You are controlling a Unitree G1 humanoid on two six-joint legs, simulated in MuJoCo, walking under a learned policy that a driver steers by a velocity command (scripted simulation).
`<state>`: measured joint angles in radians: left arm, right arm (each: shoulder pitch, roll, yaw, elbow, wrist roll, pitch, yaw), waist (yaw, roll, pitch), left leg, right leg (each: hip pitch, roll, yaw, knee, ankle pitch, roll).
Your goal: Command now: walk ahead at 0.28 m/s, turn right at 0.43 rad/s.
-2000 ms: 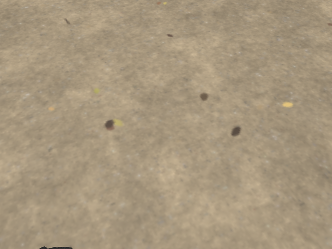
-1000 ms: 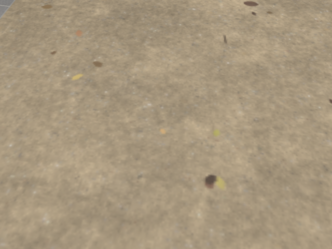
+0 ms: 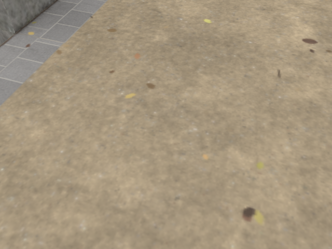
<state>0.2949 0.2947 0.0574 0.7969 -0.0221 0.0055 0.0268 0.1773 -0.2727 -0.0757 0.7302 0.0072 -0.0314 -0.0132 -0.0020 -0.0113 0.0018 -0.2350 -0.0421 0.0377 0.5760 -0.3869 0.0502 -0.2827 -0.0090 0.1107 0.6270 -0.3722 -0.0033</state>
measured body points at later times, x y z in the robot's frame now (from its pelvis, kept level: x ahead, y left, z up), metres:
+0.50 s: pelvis +0.17 -0.10 -0.01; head +0.22 -0.13 +0.44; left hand +0.45 +0.07 -0.08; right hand +0.13 -0.39 -0.14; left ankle +0.05 +0.08 -0.63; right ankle +0.24 -0.21 -0.73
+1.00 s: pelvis +0.27 -0.13 +0.01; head +0.29 -0.12 +0.46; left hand +0.46 +0.08 -0.12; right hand +0.32 -0.42 -0.10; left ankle +0.33 +0.01 -0.73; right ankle +0.24 -0.21 -0.73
